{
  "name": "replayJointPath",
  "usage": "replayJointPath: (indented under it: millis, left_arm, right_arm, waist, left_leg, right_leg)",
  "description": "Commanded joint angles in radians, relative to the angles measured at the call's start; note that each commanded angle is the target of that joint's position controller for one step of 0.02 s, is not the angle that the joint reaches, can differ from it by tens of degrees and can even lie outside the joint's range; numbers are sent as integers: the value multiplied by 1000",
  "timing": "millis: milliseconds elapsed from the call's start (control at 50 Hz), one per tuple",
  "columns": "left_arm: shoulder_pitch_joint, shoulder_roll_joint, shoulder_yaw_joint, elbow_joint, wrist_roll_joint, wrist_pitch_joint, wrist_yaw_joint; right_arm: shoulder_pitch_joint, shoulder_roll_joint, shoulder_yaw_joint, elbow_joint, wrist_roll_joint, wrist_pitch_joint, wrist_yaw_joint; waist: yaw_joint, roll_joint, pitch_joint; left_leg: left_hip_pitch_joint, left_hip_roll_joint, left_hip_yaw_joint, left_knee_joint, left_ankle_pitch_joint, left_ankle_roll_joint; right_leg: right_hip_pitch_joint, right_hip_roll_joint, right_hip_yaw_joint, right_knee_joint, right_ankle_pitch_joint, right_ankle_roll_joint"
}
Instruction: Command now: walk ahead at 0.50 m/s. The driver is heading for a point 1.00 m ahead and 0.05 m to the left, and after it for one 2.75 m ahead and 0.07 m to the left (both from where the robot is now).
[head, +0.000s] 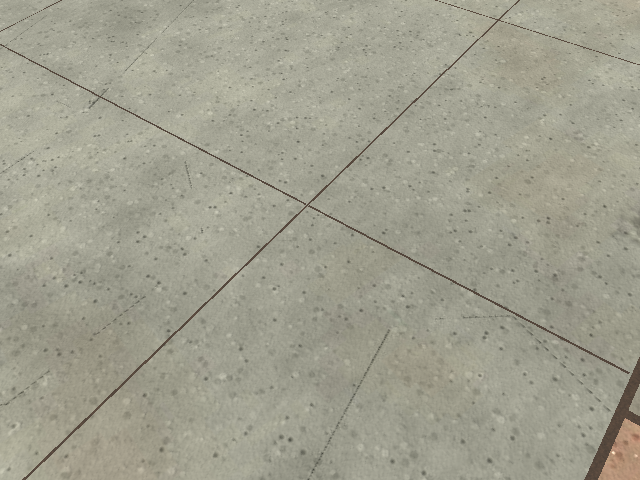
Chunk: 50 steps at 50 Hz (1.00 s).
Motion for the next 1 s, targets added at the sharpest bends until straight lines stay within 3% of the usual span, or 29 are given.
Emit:
replayJointPath:
  millis: [20, 120, 180, 220, 240, 260, 280, 300, 320, 340, 360, 380, 420, 460, 520, 600, 700, 760, 780, 800, 820, 840, 860, 880, 900, 920, 960, 1000]
  left_arm:
    - [-25, 157, 27, -53, -6, -11, 15]
    - [72, 167, 30, -9, -17, 2, 19]
    - [88, 181, 39, 8, -21, 19, 24]
    - [57, 198, 45, 3, -23, 28, 27]
    - [31, 195, 44, -3, -25, 34, 28]
    - [26, 167, 32, -13, -19, 36, 29]
    - [116, 82, 5, -37, -4, 25, 23]
    - [138, 39, -12, -25, -11, -1, 15]
    - [53, 140, 14, -43, -39, -22, 8]
    - [-32, 159, 18, -68, -54, -32, 8]
    - [-72, 153, 20, -74, -46, -32, 15]
    - [-72, 150, 29, -70, -32, -21, 22]
    - [-29, 105, 27, -59, -26, 6, 24]
    - [-57, 92, 27, -71, -21, 20, 27]
    - [-159, 96, 29, -105, -9, 21, 26]
    - [-292, 69, 17, -140, -14, 12, 11]
    - [-419, 75, 5, -189, -25, 2, -16]
    - [-373, 115, 15, -193, -27, -7, -29]
    - [-292, 140, 29, -172, -24, -9, -28]
    - [-127, 185, 54, -118, -20, -8, -23]
    - [61, 260, 76, -77, -7, -7, -13]
    - [120, 329, 89, -52, -10, -1, -16]
    - [114, 230, 60, -59, -19, 0, -16]
    - [23, 188, 46, -77, -19, -4, -11]
    - [-55, 162, 37, -97, -11, -6, -9]
    - [-109, 134, 29, -103, -1, -9, -11]
    - [-133, 102, 18, -98, 9, -14, -16]
    - [-110, 130, 23, -84, 0, -19, -11]
  right_arm:
    - [-44, -35, -4, -54, -3, -8, 7]
    - [-198, -24, 13, -102, 9, -16, 29]
    - [-229, -43, 13, -129, 13, -26, 48]
    - [-153, -81, -1, -116, 13, -31, 52]
    - [-38, -110, -19, -83, 9, -32, 50]
    - [142, -164, -45, -27, 3, -32, 42]
    - [297, -262, -68, 1, -17, -28, 34]
    - [324, -232, -56, 14, -1, -22, 36]
    - [263, -168, -33, 4, 7, -23, 36]
    - [181, -130, -23, -18, 3, -24, 32]
    - [109, -103, -13, -29, -8, -28, 34]
    - [66, -71, -4, -34, -18, -34, 37]
    - [57, -62, 0, -26, -21, -38, 41]
    - [85, -93, -6, -12, -16, -42, 33]
    - [134, -117, -11, 6, -14, -38, 14]
    - [195, -122, -9, 27, -3, -32, 4]
    - [282, -134, -16, 71, 5, -11, 1]
    - [263, -155, -25, 74, 9, 5, -5]
    - [238, -161, -27, 68, 11, 10, -6]
    - [226, -139, -18, 62, 10, 14, -6]
    - [238, -105, -2, 39, -7, 14, -7]
    - [362, 34, 38, 32, -10, -11, 6]
    - [294, -67, 17, 40, 14, -36, 13]
    - [194, -119, 2, 8, 38, -53, 17]
    - [139, -117, 3, -3, 37, -57, 11]
    - [114, -112, -4, -4, 21, -53, 4]
    - [155, -75, -7, 5, 13, -26, 2]
    - [145, -49, -4, -1, 9, -8, -1]
  waist:
    - [-23, -90, 34]
    - [30, -90, 76]
    - [19, -103, 82]
    - [-36, -131, 31]
    - [-101, -133, -37]
    - [-172, -106, -153]
    - [-165, 78, -324]
    - [-155, 239, -419]
    - [-164, 163, -306]
    - [-147, 109, -188]
    - [-115, 33, -100]
    - [-79, 32, -62]
    - [-39, 49, -41]
    - [-31, 35, -11]
    - [-51, 13, 19]
    - [-92, 19, 45]
    - [-129, 20, 83]
    - [-79, 49, 50]
    - [-28, 61, -2]
    - [45, 44, -99]
    - [100, -60, -250]
    - [30, -332, -375]
    - [69, -250, -369]
    - [61, -209, -219]
    - [34, -124, -141]
    - [4, -91, -77]
    - [-50, -117, -54]
    - [-64, -108, -24]
  left_leg:
    - [-8, -3, 8, -161, 173, -13]
    - [2, -46, 41, -339, 212, -3]
    - [-1, -59, 38, -390, 117, 29]
    - [131, -98, 67, -409, 47, 58]
    - [295, -133, 98, -429, 52, 81]
    - [566, -109, 69, -401, 81, 117]
    - [977, 148, -302, -394, 28, 248]
    - [1109, 266, -679, -572, -118, 339]
    - [1027, 228, -604, -603, -212, 288]
    - [886, 194, -460, -619, -185, 250]
    - [725, 157, -353, -655, -109, 231]
    - [614, 122, -281, -686, -47, 213]
    - [509, 96, -213, -741, -8, 214]
    - [477, 92, -164, -781, 38, 227]
    - [510, 80, -106, -803, 102, 218]
    - [529, 38, -17, -807, 119, 181]
    - [689, 97, -18, -747, 142, 176]
    - [760, 129, -23, -654, 334, 149]
    - [756, 111, -1, -562, 505, 133]
    - [700, 58, 39, -378, 589, 106]
    - [489, -3, 85, -67, 337, 69]
    - [82, -202, 63, 283, -350, 3]
    - [-39, -167, -75, 410, -466, 18]
    - [-114, -114, -61, 431, -391, 36]
    - [-85, -59, -34, 389, -296, 41]
    - [-39, -28, -25, 322, -237, 37]
    - [66, 4, -33, 248, -183, 35]
    - [60, 17, -22, 170, -153, 20]
  right_leg:
    - [-26, -254, 146, -144, 192, -128]
    - [83, -278, 117, -118, 180, -118]
    - [187, -329, 129, -54, 262, -105]
    - [213, -334, 120, 35, 475, -82]
    - [194, -301, 88, 164, 630, -62]
    - [79, -246, 49, 379, 605, -30]
    - [-282, -128, 4, 768, 239, 33]
    - [-511, -3, 100, 1006, -398, 60]
    - [-624, -69, 183, 1100, -395, 37]
    - [-655, -121, 153, 1090, -314, 20]
    - [-621, -168, 129, 1023, -227, 20]
    - [-559, -201, 134, 955, -173, 20]
    - [-475, -222, 135, 891, -132, 26]
    - [-503, -231, 125, 816, -77, 44]
    - [-581, -231, 120, 648, 88, 71]
    - [-535, -188, 74, 419, 266, 75]
    - [-564, -160, 66, 289, 214, 53]
    - [-469, -128, 49, 251, 101, 13]
    - [-342, -94, 18, 236, 88, -7]
    - [-116, -71, 3, 231, 109, -36]
    - [203, -243, 198, 268, 132, -100]
    - [533, -465, 691, 147, -54, -273]
    - [526, -450, 776, 61, -188, -252]
    - [402, -417, 624, 48, -161, -203]
    - [255, -380, 506, 25, -72, -176]
    - [118, -348, 421, -4, 20, -164]
    - [-8, -311, 334, -61, 79, -153]
    - [-56, -308, 283, -105, 116, -167]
